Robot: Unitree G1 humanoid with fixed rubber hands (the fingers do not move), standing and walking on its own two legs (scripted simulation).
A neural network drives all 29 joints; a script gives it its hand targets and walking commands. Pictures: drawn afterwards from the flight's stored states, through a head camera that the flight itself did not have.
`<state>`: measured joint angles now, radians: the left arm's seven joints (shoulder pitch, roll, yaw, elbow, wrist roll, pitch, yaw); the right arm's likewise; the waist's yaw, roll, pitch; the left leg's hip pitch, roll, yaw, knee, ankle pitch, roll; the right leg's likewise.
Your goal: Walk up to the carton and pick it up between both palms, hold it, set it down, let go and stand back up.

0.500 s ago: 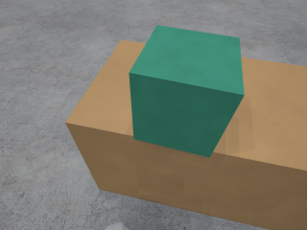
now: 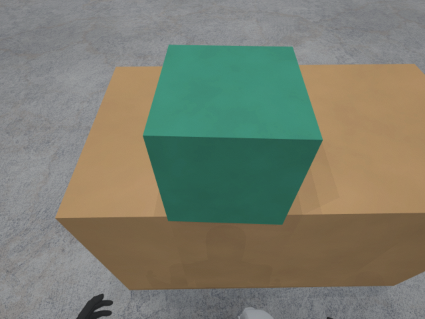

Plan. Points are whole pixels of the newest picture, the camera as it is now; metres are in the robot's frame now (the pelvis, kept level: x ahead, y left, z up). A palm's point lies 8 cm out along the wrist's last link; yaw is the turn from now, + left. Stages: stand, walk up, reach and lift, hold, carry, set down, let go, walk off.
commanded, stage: walk up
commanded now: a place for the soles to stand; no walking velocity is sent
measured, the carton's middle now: (227, 137) +0.47 -0.03 +0.07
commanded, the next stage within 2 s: none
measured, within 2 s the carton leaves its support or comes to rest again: neither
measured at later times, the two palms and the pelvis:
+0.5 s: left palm out of the picture +0.12 +0.24 -0.10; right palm out of the picture +0.07 -0.27 -0.09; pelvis +0.00 +0.00 +0.02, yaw -5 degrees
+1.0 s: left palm (91, 314) +0.16 +0.24 -0.10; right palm out of the picture +0.03 -0.26 -0.11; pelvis +0.04 +0.00 +0.01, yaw -9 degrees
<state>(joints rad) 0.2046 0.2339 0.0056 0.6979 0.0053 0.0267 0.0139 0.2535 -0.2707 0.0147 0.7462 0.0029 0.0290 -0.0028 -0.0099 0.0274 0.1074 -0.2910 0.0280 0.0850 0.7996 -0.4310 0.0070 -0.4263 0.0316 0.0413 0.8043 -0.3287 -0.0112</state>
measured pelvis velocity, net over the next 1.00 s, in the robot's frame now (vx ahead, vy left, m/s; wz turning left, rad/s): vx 0.04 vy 0.00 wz -0.15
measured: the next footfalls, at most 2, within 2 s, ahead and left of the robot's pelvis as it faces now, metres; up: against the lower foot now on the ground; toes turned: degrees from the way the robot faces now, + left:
left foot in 1.48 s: +0.14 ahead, +0.15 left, +0.00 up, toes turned -10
